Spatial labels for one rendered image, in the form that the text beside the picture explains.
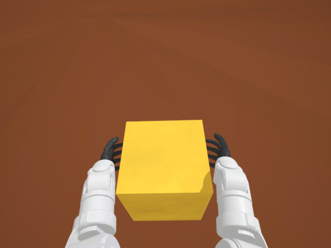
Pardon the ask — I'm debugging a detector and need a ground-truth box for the carton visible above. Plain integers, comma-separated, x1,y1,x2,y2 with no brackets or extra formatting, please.
116,120,214,221

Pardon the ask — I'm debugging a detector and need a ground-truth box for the left robot hand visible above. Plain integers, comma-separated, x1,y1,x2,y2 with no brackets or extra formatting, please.
100,137,123,171

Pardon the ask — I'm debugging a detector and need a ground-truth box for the right robot hand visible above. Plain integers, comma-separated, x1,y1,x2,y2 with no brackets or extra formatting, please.
205,133,231,168

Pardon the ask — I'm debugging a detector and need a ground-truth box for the robot left forearm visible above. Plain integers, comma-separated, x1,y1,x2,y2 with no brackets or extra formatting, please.
65,160,116,248

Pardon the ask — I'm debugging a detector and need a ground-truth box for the right robot upper arm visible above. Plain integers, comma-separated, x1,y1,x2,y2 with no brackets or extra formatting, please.
215,237,262,248

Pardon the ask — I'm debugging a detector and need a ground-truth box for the robot right forearm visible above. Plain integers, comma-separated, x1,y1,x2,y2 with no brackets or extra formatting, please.
213,157,268,248

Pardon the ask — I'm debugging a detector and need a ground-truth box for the left robot upper arm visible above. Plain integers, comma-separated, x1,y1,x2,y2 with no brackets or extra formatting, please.
67,233,120,248

